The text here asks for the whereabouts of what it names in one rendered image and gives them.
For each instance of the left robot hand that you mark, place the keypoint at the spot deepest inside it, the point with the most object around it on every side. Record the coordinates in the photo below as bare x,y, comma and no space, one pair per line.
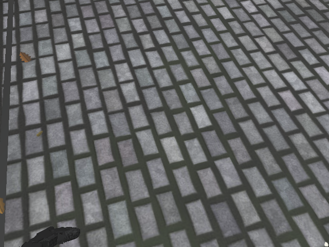
53,236

